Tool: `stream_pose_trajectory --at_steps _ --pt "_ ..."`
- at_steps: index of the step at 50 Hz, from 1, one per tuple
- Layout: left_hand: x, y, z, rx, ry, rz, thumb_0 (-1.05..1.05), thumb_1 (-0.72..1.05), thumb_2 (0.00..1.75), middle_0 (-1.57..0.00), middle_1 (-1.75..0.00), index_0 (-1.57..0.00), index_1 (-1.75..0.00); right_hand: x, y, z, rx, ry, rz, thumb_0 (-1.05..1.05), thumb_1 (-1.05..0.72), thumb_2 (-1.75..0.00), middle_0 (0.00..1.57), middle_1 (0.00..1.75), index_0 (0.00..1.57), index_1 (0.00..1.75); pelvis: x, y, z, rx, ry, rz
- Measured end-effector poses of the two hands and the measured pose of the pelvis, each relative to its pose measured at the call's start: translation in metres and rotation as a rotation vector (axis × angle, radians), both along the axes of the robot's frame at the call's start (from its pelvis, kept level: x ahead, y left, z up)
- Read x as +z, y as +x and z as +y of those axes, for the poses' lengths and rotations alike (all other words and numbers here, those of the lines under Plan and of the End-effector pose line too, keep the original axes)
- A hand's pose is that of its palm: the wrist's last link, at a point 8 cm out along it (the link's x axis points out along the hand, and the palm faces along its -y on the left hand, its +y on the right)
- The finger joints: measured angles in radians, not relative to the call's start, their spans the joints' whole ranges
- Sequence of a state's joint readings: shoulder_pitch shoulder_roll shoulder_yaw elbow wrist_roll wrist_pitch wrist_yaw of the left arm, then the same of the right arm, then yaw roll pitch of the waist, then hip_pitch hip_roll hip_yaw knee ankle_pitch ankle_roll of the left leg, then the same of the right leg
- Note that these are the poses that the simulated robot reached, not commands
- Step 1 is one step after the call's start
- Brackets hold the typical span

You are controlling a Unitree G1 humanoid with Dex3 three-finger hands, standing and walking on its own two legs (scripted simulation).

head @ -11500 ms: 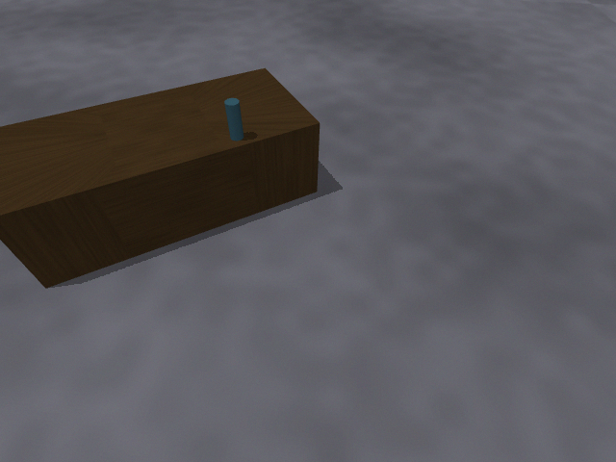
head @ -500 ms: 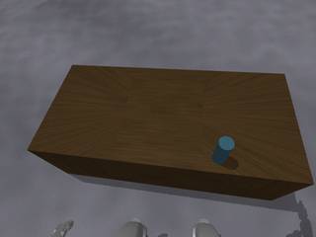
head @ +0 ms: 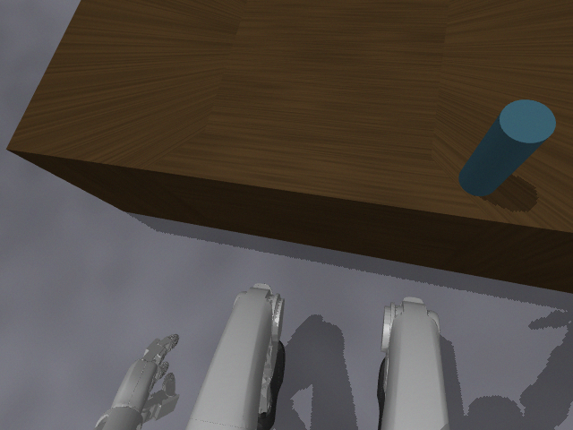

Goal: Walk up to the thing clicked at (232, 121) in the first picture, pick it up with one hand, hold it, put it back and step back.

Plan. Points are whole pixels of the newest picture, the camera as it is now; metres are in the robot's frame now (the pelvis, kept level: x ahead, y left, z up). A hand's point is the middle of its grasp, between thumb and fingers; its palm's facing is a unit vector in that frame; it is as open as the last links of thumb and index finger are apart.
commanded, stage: close in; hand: right
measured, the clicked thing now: (498, 154) +0.48 -0.23 -0.03
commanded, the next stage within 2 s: rest palm in 0.64 s
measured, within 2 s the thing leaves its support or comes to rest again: neither
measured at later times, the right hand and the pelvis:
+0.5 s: hand (532, 177) +0.44 -0.26 -0.02, palm faces +0.12 +0.99 +0.00, open 17.1 cm; pelvis -0.02 +0.01 -0.05, yaw +0 degrees
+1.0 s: hand (502, 174) +0.45 -0.23 -0.03, palm faces +0.14 +0.99 -0.04, open 16.3 cm; pelvis -0.01 +0.01 -0.05, yaw -1 degrees
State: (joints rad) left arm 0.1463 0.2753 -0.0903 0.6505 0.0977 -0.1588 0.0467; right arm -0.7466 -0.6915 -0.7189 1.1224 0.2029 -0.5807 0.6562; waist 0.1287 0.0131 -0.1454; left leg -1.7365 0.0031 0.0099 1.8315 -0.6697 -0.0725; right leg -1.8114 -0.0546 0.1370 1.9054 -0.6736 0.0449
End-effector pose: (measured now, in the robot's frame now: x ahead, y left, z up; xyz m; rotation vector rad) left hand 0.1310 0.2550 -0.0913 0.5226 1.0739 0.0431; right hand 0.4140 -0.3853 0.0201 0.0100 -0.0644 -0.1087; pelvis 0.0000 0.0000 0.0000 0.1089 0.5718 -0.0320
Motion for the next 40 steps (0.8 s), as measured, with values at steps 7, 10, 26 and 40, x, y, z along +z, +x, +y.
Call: stream_pose_trajectory --at_steps 7,10,26,40 --pt "-0.060 -0.031 0.001 0.041 -0.045 0.090 0.01 0.90 0.90 -0.20 -0.29 -0.20 -0.29 -0.055 -0.005 0.021 0.020 -0.018 0.095 -0.01 0.46 -0.06 0.06 0.04 0.06 0.04 -0.046 -0.014 0.001 0.008 0.001 0.011" --pt "-0.073 -0.040 0.004 0.063 -0.057 0.103 0.01 0.90 0.90 -0.20 -0.29 -0.20 -0.29 -0.070 -0.011 0.031 0.014 -0.014 0.113 -0.01 0.46 -0.06 0.06 0.04 0.06 0.04 -0.058 -0.018 0.002 0.010 -0.001 0.008" --pt "-0.055 -0.014 0.021 0.100 -0.043 0.019 0.01 0.91 0.89 -0.20 -0.30 -0.20 -0.28 -0.039 0.003 0.079 -0.017 -0.010 0.049 -0.01 0.42 -0.03 0.07 0.03 0.06 0.03 -0.047 -0.016 0.006 0.004 -0.018 0.015" --pt "-0.066 -0.003 0.023 0.103 -0.073 0.073 0.01 0.90 0.89 -0.20 -0.30 -0.20 -0.29 -0.057 0.002 0.099 -0.038 -0.004 0.070 -0.01 0.36 -0.04 0.08 0.03 0.06 0.03 -0.047 -0.007 0.010 0.005 -0.036 0.030"
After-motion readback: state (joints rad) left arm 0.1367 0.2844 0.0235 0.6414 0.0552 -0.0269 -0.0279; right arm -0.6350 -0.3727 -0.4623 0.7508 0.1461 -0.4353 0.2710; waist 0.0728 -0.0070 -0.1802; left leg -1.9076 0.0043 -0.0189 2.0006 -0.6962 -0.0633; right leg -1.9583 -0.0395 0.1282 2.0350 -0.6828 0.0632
